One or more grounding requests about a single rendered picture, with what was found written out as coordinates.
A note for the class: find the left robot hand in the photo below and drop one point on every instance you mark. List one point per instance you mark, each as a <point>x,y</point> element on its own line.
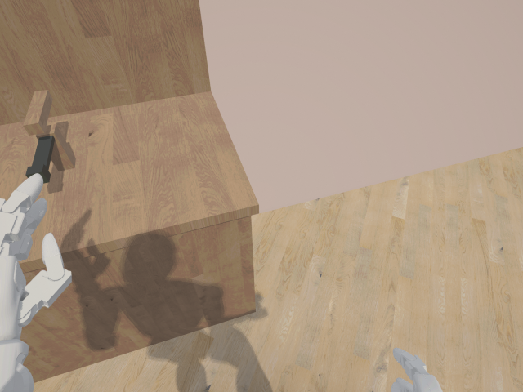
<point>19,218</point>

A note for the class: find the right robot hand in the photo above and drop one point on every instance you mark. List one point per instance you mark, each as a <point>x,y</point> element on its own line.
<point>416,370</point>

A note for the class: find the counter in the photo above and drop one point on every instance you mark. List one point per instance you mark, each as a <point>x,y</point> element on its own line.
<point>148,200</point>

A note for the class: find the tap lever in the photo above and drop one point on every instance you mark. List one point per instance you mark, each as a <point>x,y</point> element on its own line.
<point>42,158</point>

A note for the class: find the left robot forearm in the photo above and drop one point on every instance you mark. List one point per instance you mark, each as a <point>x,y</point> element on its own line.
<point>14,376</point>

